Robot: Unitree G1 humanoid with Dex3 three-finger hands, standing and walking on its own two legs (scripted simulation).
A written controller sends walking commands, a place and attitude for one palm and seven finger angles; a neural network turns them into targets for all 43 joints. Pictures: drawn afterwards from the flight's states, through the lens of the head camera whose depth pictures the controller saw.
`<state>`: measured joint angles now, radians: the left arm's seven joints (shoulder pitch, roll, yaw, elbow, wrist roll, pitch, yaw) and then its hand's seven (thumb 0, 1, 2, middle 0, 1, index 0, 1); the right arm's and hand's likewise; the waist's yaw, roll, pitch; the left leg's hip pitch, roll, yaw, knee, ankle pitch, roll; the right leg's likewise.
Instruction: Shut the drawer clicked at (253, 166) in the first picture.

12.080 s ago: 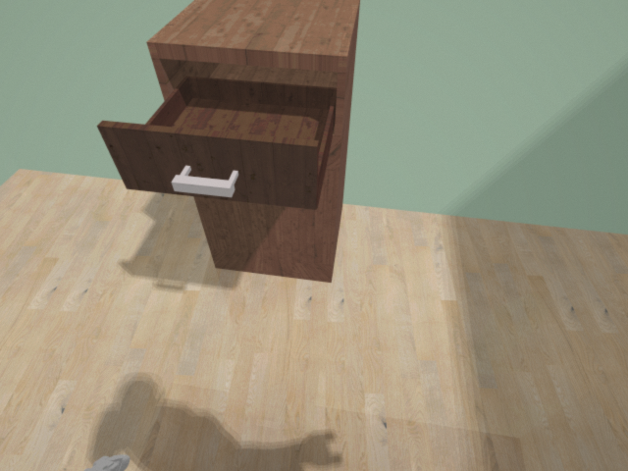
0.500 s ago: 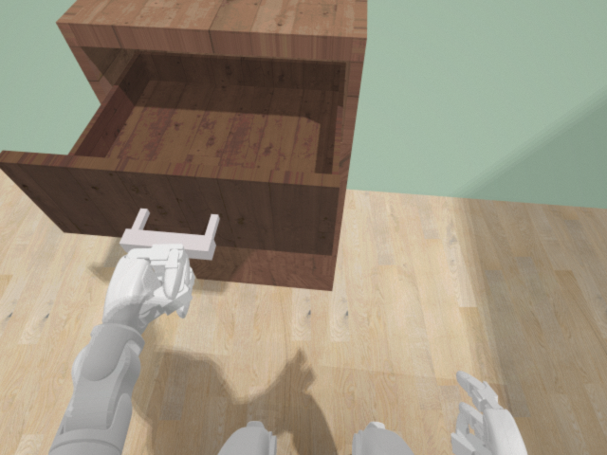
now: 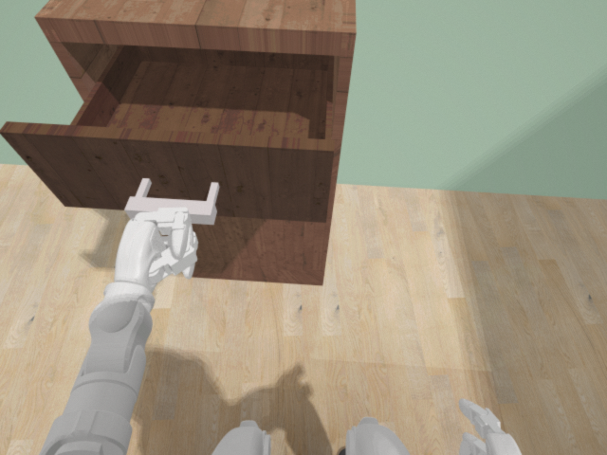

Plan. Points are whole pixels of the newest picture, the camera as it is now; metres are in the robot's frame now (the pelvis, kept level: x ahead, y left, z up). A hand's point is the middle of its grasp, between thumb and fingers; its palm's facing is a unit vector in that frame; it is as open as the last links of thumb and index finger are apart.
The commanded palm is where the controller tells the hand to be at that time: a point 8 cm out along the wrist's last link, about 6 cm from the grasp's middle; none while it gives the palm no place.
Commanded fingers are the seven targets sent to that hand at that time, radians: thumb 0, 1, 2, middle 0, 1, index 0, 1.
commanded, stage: push the drawer shut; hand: left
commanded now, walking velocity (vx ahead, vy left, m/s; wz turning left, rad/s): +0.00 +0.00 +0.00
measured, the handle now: (175, 198) +0.44 +0.19 +0.05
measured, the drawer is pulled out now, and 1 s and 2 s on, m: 0.20 0.07 0.00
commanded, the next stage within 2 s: none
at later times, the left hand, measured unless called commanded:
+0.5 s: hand (203, 209) +0.43 +0.15 +0.05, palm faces -0.05 -1.00 -0.06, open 3.2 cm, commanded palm +0.42 +0.20 +0.05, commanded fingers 0.00 0.90 0.90 -1.40 -1.60 -1.40 -1.60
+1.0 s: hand (210, 172) +0.50 +0.15 +0.05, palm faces -0.06 -1.00 -0.05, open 3.1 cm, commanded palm +0.49 +0.20 +0.05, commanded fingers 0.00 0.90 0.90 -1.40 -1.60 -1.40 -1.60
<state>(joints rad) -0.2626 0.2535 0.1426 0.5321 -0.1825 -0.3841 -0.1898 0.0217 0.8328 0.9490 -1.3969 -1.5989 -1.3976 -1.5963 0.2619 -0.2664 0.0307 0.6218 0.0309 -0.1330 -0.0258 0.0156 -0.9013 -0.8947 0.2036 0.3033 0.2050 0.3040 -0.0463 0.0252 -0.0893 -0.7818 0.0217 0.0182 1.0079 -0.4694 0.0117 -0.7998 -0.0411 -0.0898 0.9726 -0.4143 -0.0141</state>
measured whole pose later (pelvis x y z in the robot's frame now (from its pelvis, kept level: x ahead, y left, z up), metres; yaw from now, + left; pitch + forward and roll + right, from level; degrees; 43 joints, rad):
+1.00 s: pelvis +0.00 +0.00 -0.02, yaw -2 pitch +21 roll -2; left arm -0.86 0.43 0.33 1.14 -0.09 -0.44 -0.22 0.00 0.80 0.93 -1.40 -1.60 -1.40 -1.60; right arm 0.35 -0.28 0.04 0.65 0.00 -0.02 0.00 0.01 -0.90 -0.89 0.20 0.30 0.20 0.30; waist -0.16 0.03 -0.09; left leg -0.97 0.04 0.02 1.08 -0.48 0.02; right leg -0.99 -0.02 -0.08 1.02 -0.40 -0.01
